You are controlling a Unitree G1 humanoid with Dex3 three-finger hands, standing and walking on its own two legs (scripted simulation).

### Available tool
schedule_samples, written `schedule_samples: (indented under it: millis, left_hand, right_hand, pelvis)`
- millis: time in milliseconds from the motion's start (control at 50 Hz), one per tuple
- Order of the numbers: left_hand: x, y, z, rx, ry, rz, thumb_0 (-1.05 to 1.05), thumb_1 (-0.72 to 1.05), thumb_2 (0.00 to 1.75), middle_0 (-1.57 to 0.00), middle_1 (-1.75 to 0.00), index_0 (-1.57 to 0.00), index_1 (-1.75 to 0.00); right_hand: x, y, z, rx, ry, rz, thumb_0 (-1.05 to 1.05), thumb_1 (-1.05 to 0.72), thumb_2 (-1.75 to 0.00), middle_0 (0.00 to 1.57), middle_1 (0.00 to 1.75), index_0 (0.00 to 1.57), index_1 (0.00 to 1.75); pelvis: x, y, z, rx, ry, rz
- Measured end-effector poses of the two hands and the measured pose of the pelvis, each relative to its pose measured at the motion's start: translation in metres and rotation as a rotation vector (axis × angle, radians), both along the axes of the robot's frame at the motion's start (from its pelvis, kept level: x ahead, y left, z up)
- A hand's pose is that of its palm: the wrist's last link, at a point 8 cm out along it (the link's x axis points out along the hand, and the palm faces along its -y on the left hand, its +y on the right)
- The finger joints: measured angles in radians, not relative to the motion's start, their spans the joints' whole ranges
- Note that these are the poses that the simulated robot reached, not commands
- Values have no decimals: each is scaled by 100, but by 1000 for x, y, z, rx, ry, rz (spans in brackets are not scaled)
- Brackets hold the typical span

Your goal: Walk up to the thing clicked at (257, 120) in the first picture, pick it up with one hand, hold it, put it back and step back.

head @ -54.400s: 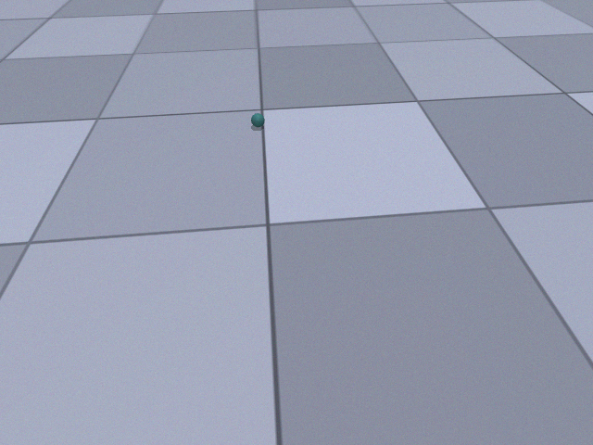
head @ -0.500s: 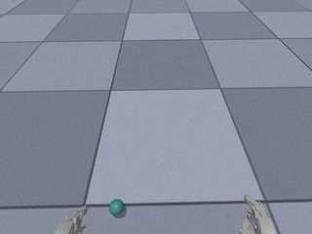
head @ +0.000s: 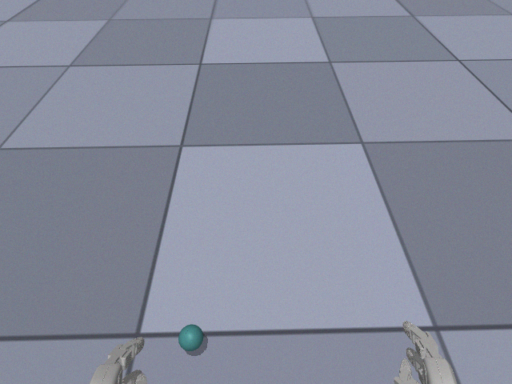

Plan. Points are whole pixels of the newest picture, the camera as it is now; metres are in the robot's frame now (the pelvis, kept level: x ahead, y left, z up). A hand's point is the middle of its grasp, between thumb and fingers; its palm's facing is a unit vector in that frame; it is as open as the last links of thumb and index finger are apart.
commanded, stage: home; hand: left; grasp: from above
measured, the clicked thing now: (191, 337) +0.45 +0.25 -0.67
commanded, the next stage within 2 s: stand in 0.32 s
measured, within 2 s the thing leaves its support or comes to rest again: neither
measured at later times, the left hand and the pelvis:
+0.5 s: hand out of the picture +0.17 +0.20 -0.07, palm faces +0.02 -0.96 -0.28, open 7.4 cm; pelvis +0.00 +0.00 +0.01, yaw +1 degrees
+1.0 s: hand out of the picture +0.04 +0.25 -0.11, palm faces +0.07 -0.94 -0.32, open 7.4 cm; pelvis -0.01 +0.01 +0.05, yaw +2 degrees
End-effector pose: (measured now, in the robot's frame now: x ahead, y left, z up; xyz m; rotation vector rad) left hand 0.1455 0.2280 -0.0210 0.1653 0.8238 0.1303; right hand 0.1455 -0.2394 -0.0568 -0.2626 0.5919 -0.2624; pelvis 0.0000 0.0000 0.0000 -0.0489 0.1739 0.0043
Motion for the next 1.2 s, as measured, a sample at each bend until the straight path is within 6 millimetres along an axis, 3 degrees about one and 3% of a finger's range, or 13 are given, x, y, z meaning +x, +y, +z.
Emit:
schedule_samples:
  millis: [420, 520, 660, 780, 1020, 1200]
  left_hand:
    - [8, 3, -1, -1, 1, -2, 1, 90, 89, -20, -30, -20, -29]
    - [12, 23, -26, 101, -15, -31, 1, 90, 89, -20, -30, -21, -30]
    - [-27, 55, -46, 150, 143, 35, 1, 90, 89, -20, -30, -21, -30]
    - [-68, 68, -56, 146, 274, 88, 1, 90, 89, -20, -30, -20, -30]
    - [-120, 66, -56, 99, 415, 133, 1, 90, 89, -20, -30, -21, -30]
    - [-138, 63, -47, 108, 455, 152, 1, 90, 89, -20, -30, -21, -30]
  right_hand:
    - [9, 3, 2, -2, 1, -2, 1, -90, -89, 20, 30, 21, 30]
    - [0, -3, -18, -55, 282, 167, 1, -90, -89, 20, 30, 21, 30]
    - [-24, -25, -20, -12, 439, 103, 1, -90, -89, 20, 30, 21, 30]
    - [-44, -30, -16, -9, 509, 49, 1, -90, -89, 20, 30, 21, 30]
    - [-69, -15, -10, 34, 592, 26, 1, -90, -89, 20, 30, 21, 30]
    - [-77, -21, -9, 55, 613, 20, 0, -90, -89, 20, 30, 21, 30]
  pelvis:
    - [7, 3, 0, -3, 5, -1]
    - [0, 3, 11, 32, -89, 12]
    - [-1, 4, 23, 47, -144, 14]
    - [1, 9, 33, 44, -179, 19]
    - [-6, 13, 52, 36, -229, 34]
    - [-10, 7, 60, 44, -251, 43]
